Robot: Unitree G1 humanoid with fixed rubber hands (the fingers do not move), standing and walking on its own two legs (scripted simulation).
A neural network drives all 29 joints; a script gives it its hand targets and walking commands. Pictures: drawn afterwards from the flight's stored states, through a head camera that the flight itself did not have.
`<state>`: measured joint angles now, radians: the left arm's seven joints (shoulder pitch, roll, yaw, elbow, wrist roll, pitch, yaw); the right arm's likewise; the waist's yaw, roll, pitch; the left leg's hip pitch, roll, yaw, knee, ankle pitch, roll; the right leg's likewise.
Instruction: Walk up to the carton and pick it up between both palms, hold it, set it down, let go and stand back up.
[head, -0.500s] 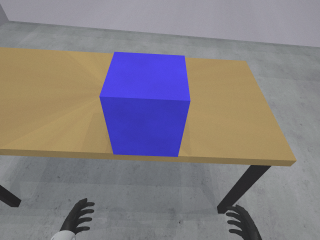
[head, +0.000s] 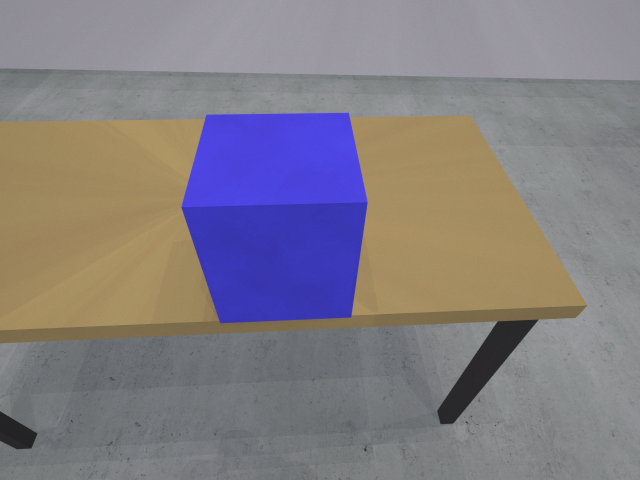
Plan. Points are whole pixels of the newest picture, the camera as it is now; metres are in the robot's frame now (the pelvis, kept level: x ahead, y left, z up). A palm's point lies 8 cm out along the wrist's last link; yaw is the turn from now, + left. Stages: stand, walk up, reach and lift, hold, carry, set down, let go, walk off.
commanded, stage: stand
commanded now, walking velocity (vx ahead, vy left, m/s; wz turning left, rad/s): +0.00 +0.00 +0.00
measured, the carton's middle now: (282, 221) +0.47 +0.07 +0.05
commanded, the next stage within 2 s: none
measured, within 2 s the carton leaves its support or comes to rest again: neither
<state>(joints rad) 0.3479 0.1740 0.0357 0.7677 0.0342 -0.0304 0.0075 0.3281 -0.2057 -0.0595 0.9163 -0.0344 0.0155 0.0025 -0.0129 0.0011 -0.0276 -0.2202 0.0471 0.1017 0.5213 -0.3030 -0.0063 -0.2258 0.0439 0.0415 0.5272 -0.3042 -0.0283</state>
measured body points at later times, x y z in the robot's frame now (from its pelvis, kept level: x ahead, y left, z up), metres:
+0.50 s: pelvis +0.00 +0.03 +0.00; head +0.00 +0.02 +0.45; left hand +0.01 +0.24 -0.15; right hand -0.01 -0.20 -0.16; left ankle -0.02 +0.12 -0.73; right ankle -0.02 -0.10 -0.73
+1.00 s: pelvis -0.01 +0.05 +0.00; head -0.02 +0.05 +0.45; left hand -0.03 +0.25 -0.16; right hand -0.05 -0.15 -0.16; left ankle -0.02 +0.12 -0.74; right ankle -0.02 -0.10 -0.73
